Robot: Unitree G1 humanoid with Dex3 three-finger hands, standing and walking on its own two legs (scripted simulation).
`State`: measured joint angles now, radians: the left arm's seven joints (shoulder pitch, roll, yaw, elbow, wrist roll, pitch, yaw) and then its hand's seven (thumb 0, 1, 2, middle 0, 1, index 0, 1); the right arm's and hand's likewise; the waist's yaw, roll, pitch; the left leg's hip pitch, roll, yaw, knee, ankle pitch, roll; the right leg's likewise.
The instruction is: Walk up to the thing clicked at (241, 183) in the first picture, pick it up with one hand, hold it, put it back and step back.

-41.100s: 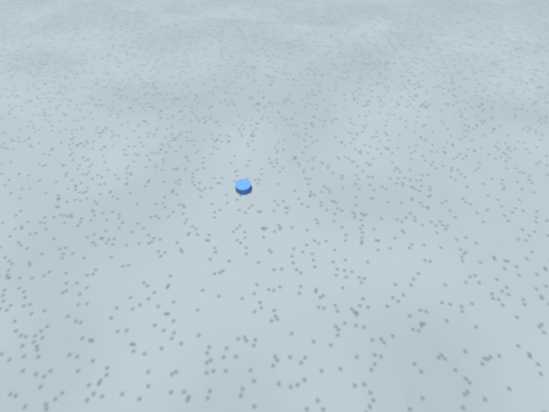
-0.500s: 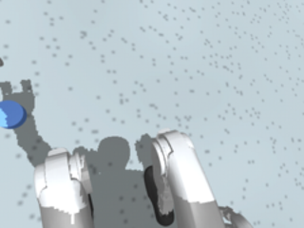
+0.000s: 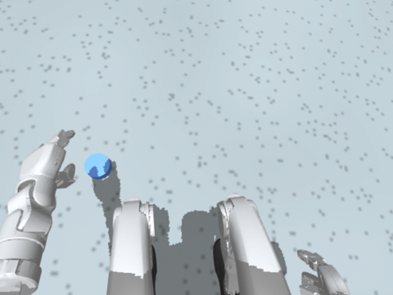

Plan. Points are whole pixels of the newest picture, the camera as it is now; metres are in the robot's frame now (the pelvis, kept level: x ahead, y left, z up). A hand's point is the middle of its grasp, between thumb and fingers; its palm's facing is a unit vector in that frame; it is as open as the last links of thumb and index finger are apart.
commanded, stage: home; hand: left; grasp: from above
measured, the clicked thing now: (98, 166) +0.47 +0.31 -0.42
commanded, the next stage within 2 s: none
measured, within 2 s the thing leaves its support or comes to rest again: neither
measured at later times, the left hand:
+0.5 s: hand (31, 229) +0.25 +0.22 +0.10, palm faces +0.08 -0.95 -0.30, open 7.4 cm
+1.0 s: hand out of the picture +0.22 +0.20 +0.23, palm faces +0.18 -0.96 -0.20, open 7.4 cm
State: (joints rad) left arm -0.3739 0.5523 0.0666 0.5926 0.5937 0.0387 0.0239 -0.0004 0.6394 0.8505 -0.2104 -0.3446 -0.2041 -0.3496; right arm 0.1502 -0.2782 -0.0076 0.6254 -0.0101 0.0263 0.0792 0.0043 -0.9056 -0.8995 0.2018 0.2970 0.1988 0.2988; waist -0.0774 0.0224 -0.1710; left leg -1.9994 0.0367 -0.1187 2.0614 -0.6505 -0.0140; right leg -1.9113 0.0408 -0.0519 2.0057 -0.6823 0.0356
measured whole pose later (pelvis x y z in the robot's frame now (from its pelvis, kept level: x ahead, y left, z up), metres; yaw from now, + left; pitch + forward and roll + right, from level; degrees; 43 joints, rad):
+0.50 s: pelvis +0.04 +0.00 +0.19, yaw +5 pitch +21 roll -4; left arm 0.20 0.30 0.06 0.11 0.01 0.38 0.07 0.01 0.90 0.89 -0.21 -0.30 -0.20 -0.30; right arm 0.16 -0.20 0.06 0.54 0.04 -0.10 -0.08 0.01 -0.90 -0.90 0.20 0.30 0.20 0.30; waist -0.07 0.03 -0.18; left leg -1.23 0.03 -0.10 1.42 -0.56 -0.03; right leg -1.14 0.02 -0.06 1.37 -0.59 0.01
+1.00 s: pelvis +0.09 +0.00 +0.27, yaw +8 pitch +10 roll -3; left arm 0.52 0.22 0.04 -0.14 -0.05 0.47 0.02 0.01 0.91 0.89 -0.20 -0.30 -0.20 -0.30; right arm 0.29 -0.22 0.03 0.50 0.01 -0.22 -0.19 0.01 -0.90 -0.90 0.20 0.30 0.20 0.30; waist -0.05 0.05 -0.18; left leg -0.72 0.03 -0.08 1.02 -0.48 -0.02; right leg -0.63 0.01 -0.05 0.95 -0.50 0.01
